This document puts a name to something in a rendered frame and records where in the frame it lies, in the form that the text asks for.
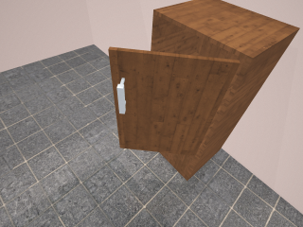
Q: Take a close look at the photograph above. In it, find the cupboard door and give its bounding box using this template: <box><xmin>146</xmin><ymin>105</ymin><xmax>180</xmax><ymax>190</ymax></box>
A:
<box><xmin>108</xmin><ymin>46</ymin><xmax>241</xmax><ymax>156</ymax></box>

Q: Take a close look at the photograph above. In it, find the handle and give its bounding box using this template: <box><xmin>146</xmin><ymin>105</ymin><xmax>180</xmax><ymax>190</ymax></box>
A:
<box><xmin>116</xmin><ymin>78</ymin><xmax>126</xmax><ymax>114</ymax></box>

